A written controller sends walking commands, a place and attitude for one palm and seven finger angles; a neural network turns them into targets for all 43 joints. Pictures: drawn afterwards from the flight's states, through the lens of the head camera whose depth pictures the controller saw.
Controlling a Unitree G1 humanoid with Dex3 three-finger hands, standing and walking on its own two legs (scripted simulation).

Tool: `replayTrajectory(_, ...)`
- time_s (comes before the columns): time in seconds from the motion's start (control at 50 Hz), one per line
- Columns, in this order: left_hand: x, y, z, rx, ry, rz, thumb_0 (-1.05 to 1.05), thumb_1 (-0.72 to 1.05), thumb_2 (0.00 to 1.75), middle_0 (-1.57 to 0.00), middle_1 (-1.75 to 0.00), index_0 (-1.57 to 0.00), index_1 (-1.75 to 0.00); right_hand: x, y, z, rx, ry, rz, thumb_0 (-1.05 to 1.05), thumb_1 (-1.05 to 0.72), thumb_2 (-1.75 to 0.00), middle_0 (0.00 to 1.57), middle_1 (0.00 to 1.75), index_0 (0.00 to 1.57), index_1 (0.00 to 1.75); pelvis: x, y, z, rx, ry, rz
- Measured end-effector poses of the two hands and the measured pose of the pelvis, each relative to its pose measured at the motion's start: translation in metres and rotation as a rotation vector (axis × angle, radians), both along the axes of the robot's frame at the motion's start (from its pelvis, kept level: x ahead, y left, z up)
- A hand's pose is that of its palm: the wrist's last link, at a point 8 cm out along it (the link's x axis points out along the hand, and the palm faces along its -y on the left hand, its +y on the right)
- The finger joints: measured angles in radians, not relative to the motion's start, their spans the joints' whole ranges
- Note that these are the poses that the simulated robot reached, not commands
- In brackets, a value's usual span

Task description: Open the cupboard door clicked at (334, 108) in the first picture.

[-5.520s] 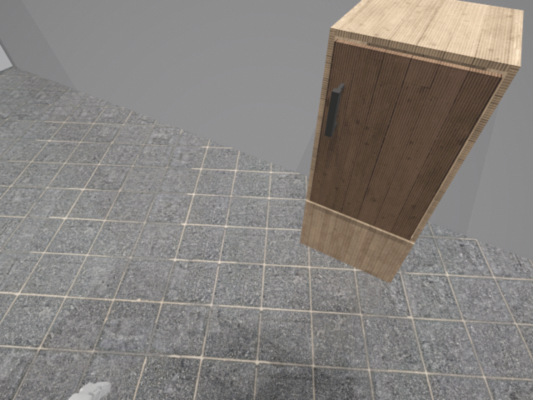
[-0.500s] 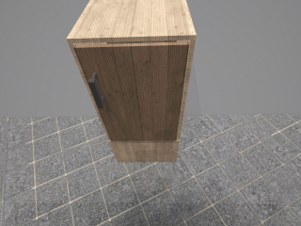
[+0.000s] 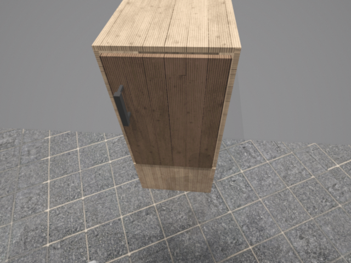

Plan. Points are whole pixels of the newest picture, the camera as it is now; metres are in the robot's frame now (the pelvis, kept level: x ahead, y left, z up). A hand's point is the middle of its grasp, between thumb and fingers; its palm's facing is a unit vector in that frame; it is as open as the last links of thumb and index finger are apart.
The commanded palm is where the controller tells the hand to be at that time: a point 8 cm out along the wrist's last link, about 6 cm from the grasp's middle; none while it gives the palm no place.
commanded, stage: raise the hand with hooked fingers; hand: left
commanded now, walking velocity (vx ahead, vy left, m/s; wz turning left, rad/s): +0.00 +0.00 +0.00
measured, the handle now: (123, 106) +0.58 +0.23 -0.01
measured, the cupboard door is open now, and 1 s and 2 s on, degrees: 0 0 0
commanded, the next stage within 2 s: none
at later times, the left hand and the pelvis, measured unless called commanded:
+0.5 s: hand out of the picture +0.12 +0.24 -0.05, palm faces +0.04 -1.00 -0.04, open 9.6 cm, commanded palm +0.11 +0.29 -0.04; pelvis -0.09 +0.05 -0.10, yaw +2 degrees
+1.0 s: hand (57, 241) +0.16 +0.29 -0.04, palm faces -0.01 -1.00 -0.09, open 12.6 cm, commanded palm +0.14 +0.34 -0.02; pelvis -0.08 +0.07 -0.08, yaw +3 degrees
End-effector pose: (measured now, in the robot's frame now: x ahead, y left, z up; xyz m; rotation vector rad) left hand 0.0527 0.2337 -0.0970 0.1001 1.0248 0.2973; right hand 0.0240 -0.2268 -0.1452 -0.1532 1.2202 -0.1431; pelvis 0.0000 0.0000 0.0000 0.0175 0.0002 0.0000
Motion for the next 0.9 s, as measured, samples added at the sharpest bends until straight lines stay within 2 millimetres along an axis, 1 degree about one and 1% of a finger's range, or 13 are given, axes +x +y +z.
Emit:
replayTrajectory(0.1,0.08,0.011,0.077,0.033,-0.559,-0.034,0.01,0.85,0.88,-0.21,-0.34,-0.2,-0.33,0.061,-0.012,0.022,-0.068,-0.354,0.013,0.01,-0.9,-0.9,0.2,0.3,0.2,0.3,-0.016,0.011,-0.007,-0.002,0.048,0.039)
replayTrajectory(0.16,0.106,0.014,0.099,-0.001,-0.82,-0.137,0.01,0.8,0.86,-0.21,-0.37,-0.2,-0.36,0.097,-0.015,0.042,-0.096,-0.549,0.054,0.01,-0.9,-0.9,0.2,0.3,0.2,0.3,-0.031,0.014,-0.018,0.009,0.107,0.025)
replayTrajectory(0.2,0.107,0.012,0.099,-0.046,-0.949,-0.215,0.0,0.77,0.84,-0.21,-0.39,-0.21,-0.39,0.116,-0.014,0.055,-0.112,-0.656,0.097,0.01,-0.9,-0.9,0.2,0.3,0.2,0.3,-0.041,0.016,-0.03,0.013,0.14,0.016)
replayTrajectory(0.24,0.096,0.009,0.09,-0.092,-1.025,-0.299,0.0,0.72,0.82,-0.21,-0.42,-0.21,-0.41,0.131,-0.012,0.064,-0.126,-0.742,0.145,0.01,-0.9,-0.9,0.2,0.3,0.19,0.3,-0.05,0.019,-0.043,0.013,0.164,0.012)
replayTrajectory(0.34,0.053,0.021,0.042,-0.172,-0.977,-0.329,0.0,0.61,0.78,-0.23,-0.49,-0.22,-0.49,0.149,0.007,0.065,-0.151,-0.842,0.227,0.01,-0.9,-0.9,0.2,0.3,0.19,0.3,-0.068,0.029,-0.076,0.002,0.2,0.018)
replayTrajectory(0.4,0.035,0.038,0.022,-0.153,-0.921,-0.255,0.01,0.53,0.75,-0.23,-0.53,-0.23,-0.53,0.146,0.028,0.052,-0.139,-0.835,0.261,0.01,-0.9,-0.9,0.2,0.3,0.19,0.3,-0.078,0.036,-0.09,-0.019,0.201,0.03)
replayTrajectory(0.46,0.034,0.053,0.03,-0.083,-0.955,-0.249,0.01,0.46,0.72,-0.24,-0.58,-0.23,-0.58,0.131,0.052,0.032,-0.106,-0.781,0.288,0.01,-0.9,-0.9,0.2,0.3,0.2,0.3,-0.085,0.042,-0.098,-0.044,0.2,0.04)
replayTrajectory(0.56,0.058,0.057,0.064,-0.039,-1.083,-0.366,0.01,0.35,0.67,-0.24,-0.65,-0.23,-0.65,0.089,0.086,-0.004,-0.024,-0.644,0.276,0.01,-0.9,-0.9,0.2,0.3,0.2,0.3,-0.094,0.052,-0.1,-0.074,0.199,0.049)
replayTrajectory(0.62,0.076,0.057,0.067,-0.078,-1.042,-0.424,0.01,0.28,0.64,-0.25,-0.7,-0.24,-0.69,0.059,0.095,-0.017,0.009,-0.563,0.225,0.01,-0.9,-0.9,0.2,0.3,0.2,0.3,-0.098,0.058,-0.097,-0.076,0.202,0.045)
replayTrajectory(0.68,0.085,0.062,0.058,-0.12,-0.927,-0.417,0.0,0.21,0.61,-0.25,-0.74,-0.25,-0.74,0.034,0.093,-0.02,0.012,-0.502,0.163,0.01,-0.9,-0.9,0.21,0.3,0.2,0.3,-0.099,0.062,-0.09,-0.067,0.205,0.037)
replayTrajectory(0.76,0.081,0.078,0.057,-0.109,-0.862,-0.334,0.0,0.12,0.57,-0.26,-0.8,-0.26,-0.8,0.016,0.08,-0.011,-0.033,-0.467,0.119,0.01,-0.89,-0.9,0.21,0.3,0.2,0.3,-0.095,0.066,-0.08,-0.057,0.207,0.028)
replayTrajectory(0.82,0.075,0.093,0.068,-0.046,-0.916,-0.284,0.0,0.05,0.54,-0.27,-0.85,-0.26,-0.84,0.015,0.066,-0.005,-0.081,-0.463,0.131,0.01,-0.89,-0.9,0.21,0.3,0.2,0.3,-0.091,0.067,-0.077,-0.058,0.212,0.03)
replayTrajectory(0.9,0.075,0.107,0.076,0.018,-0.994,-0.286,0.0,-0.05,0.5,-0.27,-0.91,-0.26,-0.9,0.029,0.05,0.0,-0.13,-0.474,0.173,0.01,-0.9,-0.9,0.2,0.3,0.2,0.3,-0.087,0.067,-0.08,-0.066,0.22,0.048)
